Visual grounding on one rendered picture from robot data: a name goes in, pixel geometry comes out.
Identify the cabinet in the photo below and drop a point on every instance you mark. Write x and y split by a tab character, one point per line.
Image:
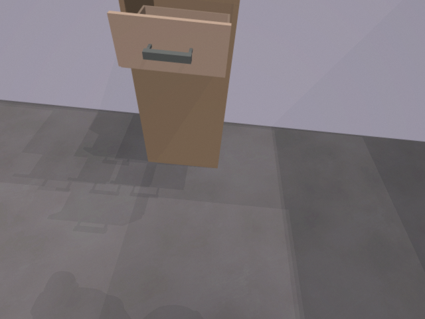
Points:
182	115

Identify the handle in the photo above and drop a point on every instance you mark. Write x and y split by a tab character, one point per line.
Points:
167	56

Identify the drawer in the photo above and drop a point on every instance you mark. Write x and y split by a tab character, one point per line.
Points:
170	29

